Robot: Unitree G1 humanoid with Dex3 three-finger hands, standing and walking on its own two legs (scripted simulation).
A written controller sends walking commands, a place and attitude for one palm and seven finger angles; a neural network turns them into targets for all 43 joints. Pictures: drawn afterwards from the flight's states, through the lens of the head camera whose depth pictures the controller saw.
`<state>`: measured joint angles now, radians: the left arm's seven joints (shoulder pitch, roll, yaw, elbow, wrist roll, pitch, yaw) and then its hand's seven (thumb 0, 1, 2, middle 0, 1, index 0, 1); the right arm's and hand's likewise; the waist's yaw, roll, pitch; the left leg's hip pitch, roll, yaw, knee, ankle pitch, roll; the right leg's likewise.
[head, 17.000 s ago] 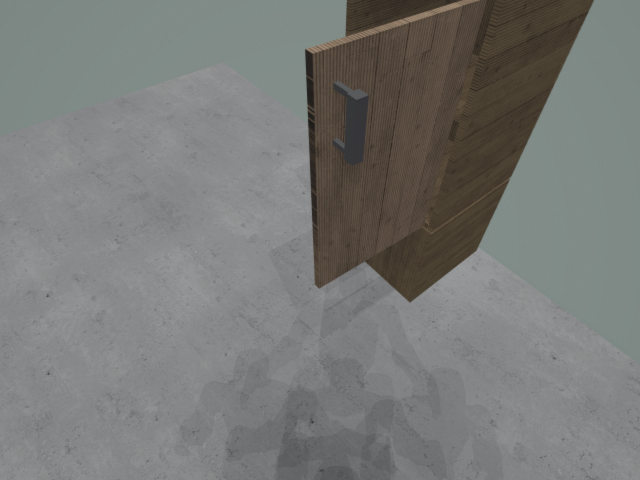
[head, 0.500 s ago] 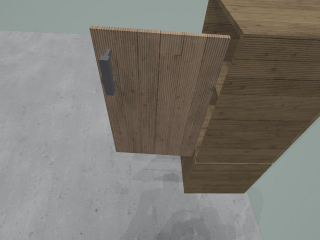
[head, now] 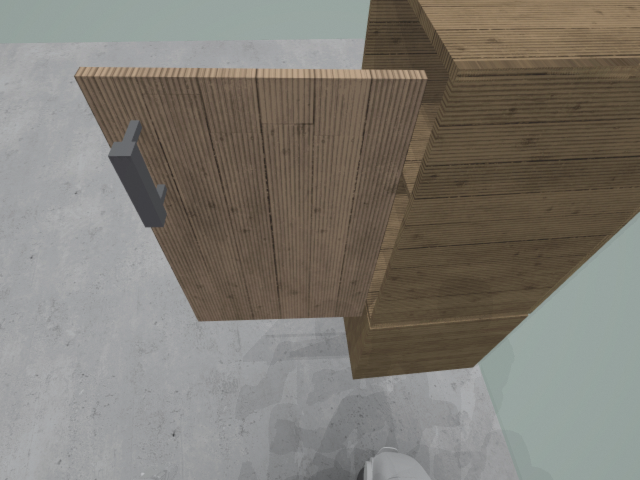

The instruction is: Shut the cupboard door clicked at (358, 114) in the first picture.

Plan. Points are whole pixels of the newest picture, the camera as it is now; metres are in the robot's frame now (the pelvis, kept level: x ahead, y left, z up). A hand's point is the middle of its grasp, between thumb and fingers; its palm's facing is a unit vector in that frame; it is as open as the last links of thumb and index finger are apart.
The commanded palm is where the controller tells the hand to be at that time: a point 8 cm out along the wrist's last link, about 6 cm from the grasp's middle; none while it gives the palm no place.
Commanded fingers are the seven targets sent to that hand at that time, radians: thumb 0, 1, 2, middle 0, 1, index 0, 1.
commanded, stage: come to a stop and stand still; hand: left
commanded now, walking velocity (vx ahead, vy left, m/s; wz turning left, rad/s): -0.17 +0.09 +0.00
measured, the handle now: (145, 175) +0.44 +0.23 +0.13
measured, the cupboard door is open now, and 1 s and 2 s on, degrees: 87 87 87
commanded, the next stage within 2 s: look again from close up in 0.88 s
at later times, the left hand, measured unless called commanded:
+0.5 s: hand out of the picture +0.03 +0.20 -0.19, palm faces +0.10 -0.98 -0.18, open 7.3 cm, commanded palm none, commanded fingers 0.00 0.90 0.90 -0.20 -0.30 -0.20 -0.30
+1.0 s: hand out of the picture -0.04 +0.15 -0.18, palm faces +0.05 -0.99 -0.15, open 7.4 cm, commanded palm none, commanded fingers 0.00 0.90 0.90 -0.20 -0.30 -0.20 -0.30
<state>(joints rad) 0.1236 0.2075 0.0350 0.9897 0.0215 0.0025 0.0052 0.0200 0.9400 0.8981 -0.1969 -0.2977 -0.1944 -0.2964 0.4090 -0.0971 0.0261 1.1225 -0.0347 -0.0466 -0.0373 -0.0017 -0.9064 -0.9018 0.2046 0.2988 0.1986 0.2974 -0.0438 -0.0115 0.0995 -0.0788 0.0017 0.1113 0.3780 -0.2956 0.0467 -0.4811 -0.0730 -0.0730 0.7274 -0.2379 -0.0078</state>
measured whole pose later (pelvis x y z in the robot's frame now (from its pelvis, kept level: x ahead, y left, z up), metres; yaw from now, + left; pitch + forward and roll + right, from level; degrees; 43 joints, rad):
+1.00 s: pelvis -0.03 +0.00 -0.01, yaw +2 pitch -2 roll +0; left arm 0.35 0.13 -0.04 1.09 0.01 -0.03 0.04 0.01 0.91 0.90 -0.20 -0.30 -0.20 -0.30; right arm 0.28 -0.17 0.02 1.07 -0.02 0.00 -0.02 0.01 -0.93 -0.90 0.20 0.30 0.20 0.30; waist 0.00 0.00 0.00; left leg -0.24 0.00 0.08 0.51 -0.23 0.04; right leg -0.12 0.00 -0.05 0.49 -0.33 -0.02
